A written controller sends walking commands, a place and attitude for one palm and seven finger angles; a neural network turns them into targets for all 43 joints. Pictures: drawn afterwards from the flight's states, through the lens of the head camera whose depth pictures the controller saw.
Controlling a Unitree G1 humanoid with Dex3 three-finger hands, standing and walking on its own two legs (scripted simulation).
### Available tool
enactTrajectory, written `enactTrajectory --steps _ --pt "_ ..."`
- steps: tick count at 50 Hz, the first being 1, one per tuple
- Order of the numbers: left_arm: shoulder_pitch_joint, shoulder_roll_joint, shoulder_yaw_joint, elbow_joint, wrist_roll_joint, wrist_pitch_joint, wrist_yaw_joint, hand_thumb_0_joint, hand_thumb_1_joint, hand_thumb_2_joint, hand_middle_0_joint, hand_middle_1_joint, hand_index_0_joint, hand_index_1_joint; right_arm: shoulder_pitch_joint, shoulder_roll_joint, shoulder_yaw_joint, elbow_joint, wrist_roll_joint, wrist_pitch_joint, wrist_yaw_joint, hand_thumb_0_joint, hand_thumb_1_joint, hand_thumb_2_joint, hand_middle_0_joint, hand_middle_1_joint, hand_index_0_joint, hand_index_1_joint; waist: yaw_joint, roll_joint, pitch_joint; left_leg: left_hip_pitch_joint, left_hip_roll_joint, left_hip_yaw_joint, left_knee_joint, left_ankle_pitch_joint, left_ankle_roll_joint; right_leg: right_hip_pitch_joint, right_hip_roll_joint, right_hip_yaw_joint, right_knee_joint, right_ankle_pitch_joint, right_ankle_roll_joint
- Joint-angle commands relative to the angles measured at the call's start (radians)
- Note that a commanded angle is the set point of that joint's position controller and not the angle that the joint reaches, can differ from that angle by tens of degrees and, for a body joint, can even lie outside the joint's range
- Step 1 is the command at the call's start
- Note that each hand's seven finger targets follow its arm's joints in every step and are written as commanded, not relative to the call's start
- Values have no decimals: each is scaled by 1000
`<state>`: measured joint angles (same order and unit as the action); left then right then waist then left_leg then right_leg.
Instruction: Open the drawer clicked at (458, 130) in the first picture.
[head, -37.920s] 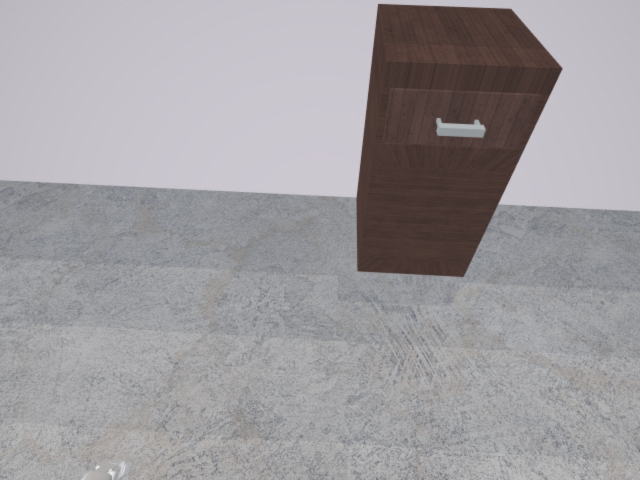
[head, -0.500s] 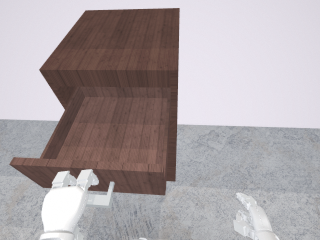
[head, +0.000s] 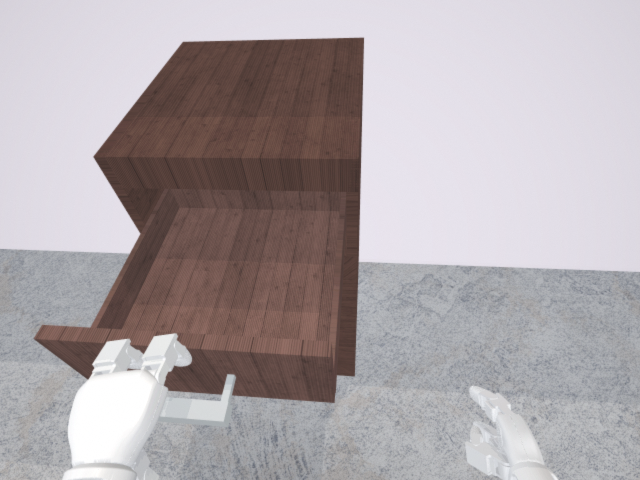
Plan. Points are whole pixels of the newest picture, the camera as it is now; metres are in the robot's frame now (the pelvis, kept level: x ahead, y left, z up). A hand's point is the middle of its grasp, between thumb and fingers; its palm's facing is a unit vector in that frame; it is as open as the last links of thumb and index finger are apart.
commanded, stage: lift the hand off the handle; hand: left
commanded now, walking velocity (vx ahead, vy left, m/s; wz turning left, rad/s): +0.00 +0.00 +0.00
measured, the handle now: (188, 394) +0.23 +0.21 -0.04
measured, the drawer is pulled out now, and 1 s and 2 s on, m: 0.28 0.28 0.28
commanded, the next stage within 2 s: draw the hand back to the body in 1.08 s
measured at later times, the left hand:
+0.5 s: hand (134, 398) +0.19 +0.23 +0.06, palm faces +0.03 -0.14 -0.99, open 13.8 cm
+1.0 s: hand (125, 380) +0.19 +0.22 +0.11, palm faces +0.09 -0.15 -0.98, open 13.8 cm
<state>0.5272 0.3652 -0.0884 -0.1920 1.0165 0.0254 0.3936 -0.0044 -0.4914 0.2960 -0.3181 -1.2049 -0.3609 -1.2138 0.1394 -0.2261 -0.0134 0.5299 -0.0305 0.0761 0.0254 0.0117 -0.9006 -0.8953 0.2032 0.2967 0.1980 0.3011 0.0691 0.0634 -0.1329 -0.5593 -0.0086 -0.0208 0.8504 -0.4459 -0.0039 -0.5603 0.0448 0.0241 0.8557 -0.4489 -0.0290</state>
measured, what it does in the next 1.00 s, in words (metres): stands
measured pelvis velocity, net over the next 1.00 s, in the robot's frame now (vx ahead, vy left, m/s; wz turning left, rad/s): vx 0.01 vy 0.01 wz -0.01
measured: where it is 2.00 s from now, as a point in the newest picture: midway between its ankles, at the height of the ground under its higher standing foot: outside the picture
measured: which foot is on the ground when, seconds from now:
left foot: down 0.00-1.00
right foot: down 0.00-1.00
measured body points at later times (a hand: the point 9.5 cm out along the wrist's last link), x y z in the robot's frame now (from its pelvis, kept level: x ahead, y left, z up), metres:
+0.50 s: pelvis +0.00 +0.00 +0.01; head +0.02 -0.03 +0.46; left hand +0.18 +0.23 +0.12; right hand +0.21 -0.21 -0.08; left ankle -0.01 +0.12 -0.70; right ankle -0.01 -0.10 -0.70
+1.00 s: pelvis +0.01 +0.01 +0.02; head +0.01 -0.02 +0.47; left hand +0.18 +0.22 +0.16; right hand +0.23 -0.18 -0.06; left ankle -0.01 +0.12 -0.70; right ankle -0.01 -0.10 -0.70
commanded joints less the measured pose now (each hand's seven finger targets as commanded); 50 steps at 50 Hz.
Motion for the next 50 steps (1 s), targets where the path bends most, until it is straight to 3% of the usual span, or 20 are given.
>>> enactTrajectory --steps 1,2,3,7,13,15,16,24,28,30,31,34,35,38,42,43,45,46,47,50 --pt "-53 141 103 -249 -9 -17 26 0 -500 300 -300 -1200 -300 -1200 -126 -88 -26 -169 7 -47 -9 0 -900 -900 200 300 200 300 -14 -40 -116 147 -6 29 -113 262 33 49 -16 -10 -163 315 -9" --pt "-66 150 111 -248 -6 -18 24 0 -500 300 -300 -1200 -300 -1200 -120 -91 -24 -168 1 -47 -9 0 -900 -900 200 300 200 300 -8 -62 -134 145 -9 27 -112 261 33 54 -18 -10 -164 314 -7" --pt "-68 160 125 -240 -2 -20 24 0 -500 300 -300 -1200 -300 -1200 -122 -88 -26 -166 5 -48 -11 0 -900 -900 200 300 200 300 -11 -62 -105 140 -8 26 -117 257 32 51 -17 -7 -168 314 -8" --pt "-38 179 151 -250 -16 -19 11 0 -500 300 -300 -1200 -300 -1200 -125 -90 -22 -171 8 -47 -12 0 -900 -900 200 300 200 300 5 -44 -115 146 -11 31 -130 254 31 83 -20 0 -184 328 -7" --pt "-56 164 134 -254 -42 -7 -22 0 -500 300 -300 -1200 -300 -1200 -128 -90 -21 -171 17 -47 -17 0 -900 -900 200 300 200 300 -10 -52 -91 159 -6 33 -154 233 33 98 -29 -1 -217 307 2" --pt "-44 176 144 -254 -48 -5 -40 0 -500 300 -300 -1200 -300 -1200 -127 -91 -20 -172 18 -47 -18 0 -900 -900 200 300 200 300 3 -52 -100 171 -5 33 -162 247 33 114 -27 1 -226 315 1" --pt "-57 167 130 -265 -52 -5 -47 0 -500 300 -300 -1200 -300 -1200 -125 -91 -20 -172 20 -48 -18 0 -900 -900 200 300 200 300 -10 -64 -94 178 -2 31 -166 253 35 114 -28 -3 -226 323 1" --pt "11 224 197 -328 -59 -27 -64 0 -500 300 -300 -1200 -300 -1200 -123 -93 -15 -185 20 -49 -12 0 -900 -900 200 300 200 300 18 -25 -105 206 2 32 -186 321 26 162 -29 0 -236 384 -7" --pt "33 197 179 -371 -63 -26 -63 0 -500 300 -300 -1200 -300 -1200 -122 -92 -19 -197 22 -43 3 0 -900 -900 200 300 200 300 8 -30 -77 207 10 31 -187 341 26 142 -26 -13 -234 384 -6" --pt "42 205 187 -384 -69 -17 -66 0 -500 300 -300 -1200 -300 -1200 -117 -95 -19 -199 19 -40 5 0 -900 -900 200 300 200 300 19 -16 -94 217 10 32 -190 345 27 152 -23 -18 -237 385 -7" --pt "28 183 164 -392 -72 -11 -68 0 -500 300 -300 -1200 -300 -1200 -124 -92 -18 -200 24 -39 7 0 -900 -900 200 300 200 300 4 -27 -83 221 13 30 -193 341 27 148 -26 -15 -241 382 -6" --pt "-17 167 135 -418 -77 -5 -82 0 -500 300 -300 -1200 -300 -1200 -124 -95 -19 -205 24 -40 8 0 -900 -900 200 300 200 300 -5 -26 -82 240 17 24 -200 336 28 138 -27 -17 -252 349 -6" --pt "-6 176 135 -415 -71 -6 -91 0 -500 300 -300 -1200 -300 -1200 -112 -94 -20 -203 20 -39 9 0 -900 -900 200 300 200 300 9 -36 -93 243 17 25 -203 330 31 137 -24 -28 -253 333 -5" --pt "-20 179 123 -432 -67 1 -105 0 -500 300 -300 -1200 -300 -1200 -119 -91 -13 -213 26 -38 8 0 -900 -900 200 300 200 300 6 -43 -87 251 22 24 -215 336 31 149 -30 -27 -259 335 -3" --pt "14 200 142 -451 -63 9 -117 0 -500 300 -300 -1200 -300 -1200 -121 -89 -7 -216 30 -33 12 0 -900 -900 200 300 200 300 31 -26 -95 255 23 27 -225 379 25 181 -22 -32 -262 364 -9" --pt "2 198 138 -473 -61 12 -115 0 -500 300 -300 -1200 -300 -1200 -123 -87 -3 -225 30 -34 16 0 -900 -900 200 300 200 300 21 -28 -91 262 26 25 -223 391 23 181 -29 -26 -260 375 -8" --pt "9 190 131 -477 -58 26 -123 0 -500 300 -300 -1200 -300 -1200 -121 -84 0 -223 32 -31 22 0 -900 -900 200 300 200 300 30 -4 -89 266 29 24 -230 409 22 187 -23 -38 -262 367 -12" --pt "-24 174 111 -500 -62 27 -126 0 -500 300 -300 -1200 -300 -1200 -130 -82 -1 -226 37 -31 25 0 -900 -900 200 300 200 300 17 0 -71 274 34 21 -233 414 20 178 -27 -31 -264 369 -12" --pt "2 172 113 -490 -66 30 -134 0 -500 300 -300 -1200 -300 -1200 -125 -83 -6 -226 36 -29 27 0 -900 -900 200 300 200 300 31 3 -76 272 34 21 -237 422 22 187 -21 -44 -266 366 -13" --pt "15 171 110 -476 -73 49 -150 0 -500 300 -300 -1200 -300 -1200 -124 -81 1 -226 39 -28 30 0 -900 -900 200 300 200 300 29 -39 -75 271 32 24 -247 400 24 204 -21 -44 -278 364 -9"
